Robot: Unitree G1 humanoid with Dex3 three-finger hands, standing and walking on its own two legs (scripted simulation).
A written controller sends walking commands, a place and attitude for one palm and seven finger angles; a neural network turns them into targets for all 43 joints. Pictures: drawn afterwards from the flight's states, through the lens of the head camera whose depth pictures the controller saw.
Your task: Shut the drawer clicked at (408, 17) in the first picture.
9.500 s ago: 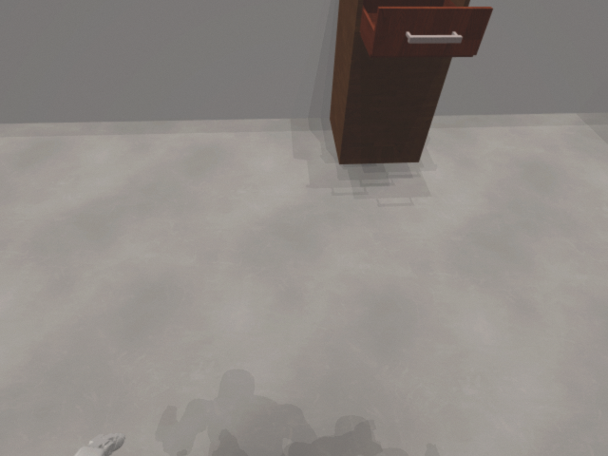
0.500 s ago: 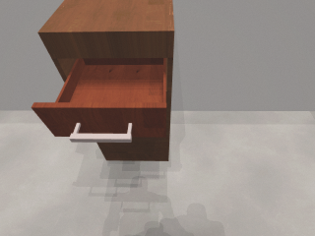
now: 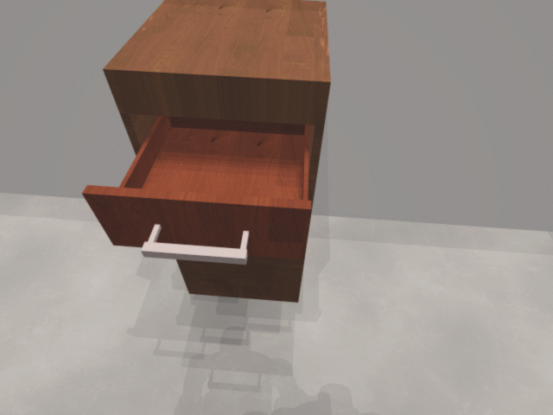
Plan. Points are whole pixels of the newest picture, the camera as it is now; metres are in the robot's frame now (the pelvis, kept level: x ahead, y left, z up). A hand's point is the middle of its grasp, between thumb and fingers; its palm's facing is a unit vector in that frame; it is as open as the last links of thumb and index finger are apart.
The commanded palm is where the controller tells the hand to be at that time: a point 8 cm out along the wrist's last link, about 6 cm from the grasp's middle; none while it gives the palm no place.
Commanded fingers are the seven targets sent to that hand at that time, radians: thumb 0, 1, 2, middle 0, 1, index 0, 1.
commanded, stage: come to a stop and stand still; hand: left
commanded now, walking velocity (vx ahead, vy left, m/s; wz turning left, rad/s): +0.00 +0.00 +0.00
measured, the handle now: (197, 243) +0.39 +0.17 -0.02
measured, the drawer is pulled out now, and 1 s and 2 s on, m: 0.23 0.23 0.23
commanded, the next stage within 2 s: look again from close up in 0.80 s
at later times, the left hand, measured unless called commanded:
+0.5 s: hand out of the picture -0.04 +0.19 -0.18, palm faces +0.02 -0.99 -0.15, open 7.3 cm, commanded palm none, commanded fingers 0.00 0.90 0.90 -0.20 -0.30 -0.20 -0.30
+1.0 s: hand out of the picture -0.07 +0.21 -0.18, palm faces +0.03 -0.99 -0.15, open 7.3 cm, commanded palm none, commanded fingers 0.00 0.90 0.90 -0.20 -0.30 -0.20 -0.30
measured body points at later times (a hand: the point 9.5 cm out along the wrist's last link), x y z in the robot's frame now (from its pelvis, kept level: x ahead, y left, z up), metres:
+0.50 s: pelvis -0.03 +0.04 +0.00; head -0.02 +0.05 +0.45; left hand -0.04 +0.25 -0.16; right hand -0.06 -0.17 -0.16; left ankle -0.04 +0.09 -0.74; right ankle -0.05 -0.10 -0.74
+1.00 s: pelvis -0.03 +0.06 +0.00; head -0.02 +0.06 +0.45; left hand -0.07 +0.26 -0.16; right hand -0.06 -0.15 -0.16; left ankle -0.04 +0.09 -0.74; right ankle -0.05 -0.10 -0.74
